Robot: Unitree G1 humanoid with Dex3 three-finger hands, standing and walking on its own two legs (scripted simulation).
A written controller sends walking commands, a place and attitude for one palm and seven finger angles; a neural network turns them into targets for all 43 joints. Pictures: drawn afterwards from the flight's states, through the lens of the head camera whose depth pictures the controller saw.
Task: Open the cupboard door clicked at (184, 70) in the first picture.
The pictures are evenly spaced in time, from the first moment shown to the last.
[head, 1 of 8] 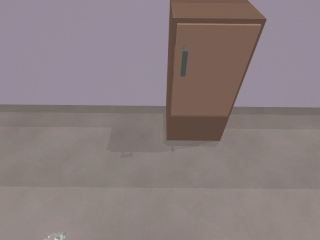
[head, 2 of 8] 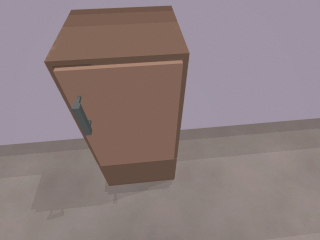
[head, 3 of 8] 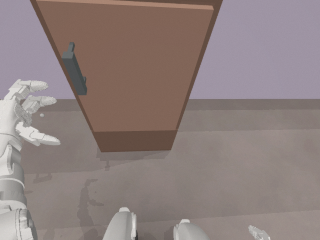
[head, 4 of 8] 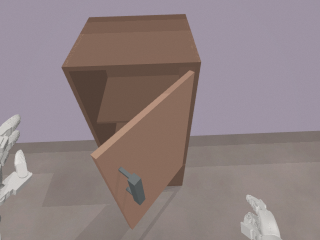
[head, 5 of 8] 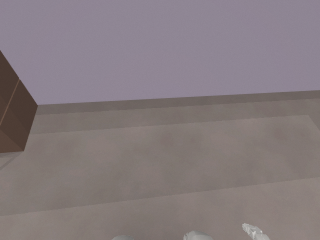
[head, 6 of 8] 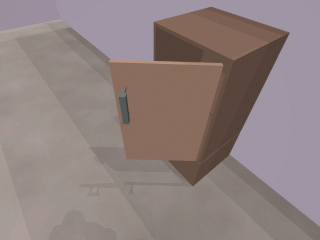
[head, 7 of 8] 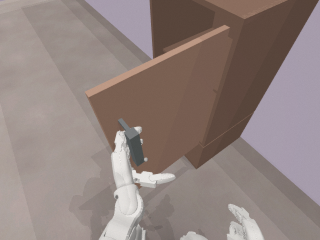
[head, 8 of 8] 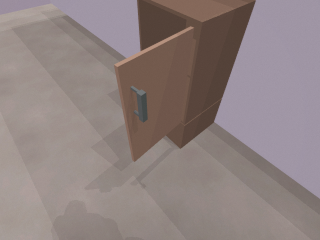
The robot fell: no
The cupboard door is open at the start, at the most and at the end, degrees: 0 96 95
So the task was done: yes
